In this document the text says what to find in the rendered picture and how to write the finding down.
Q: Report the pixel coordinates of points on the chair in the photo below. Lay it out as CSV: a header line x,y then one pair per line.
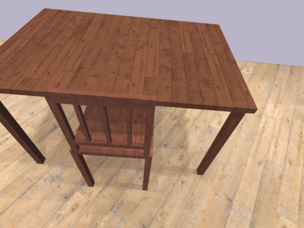
x,y
113,124

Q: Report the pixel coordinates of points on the table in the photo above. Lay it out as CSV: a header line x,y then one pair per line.
x,y
184,64

